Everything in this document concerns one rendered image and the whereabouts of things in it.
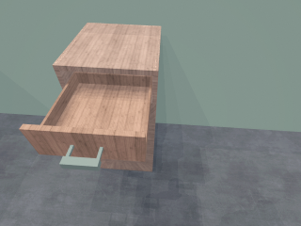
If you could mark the drawer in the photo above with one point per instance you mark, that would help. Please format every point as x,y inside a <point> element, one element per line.
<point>109,110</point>

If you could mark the handle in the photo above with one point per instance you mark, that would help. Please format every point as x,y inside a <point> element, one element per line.
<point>81,163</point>

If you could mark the cabinet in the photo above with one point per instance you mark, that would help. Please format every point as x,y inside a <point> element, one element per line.
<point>119,49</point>

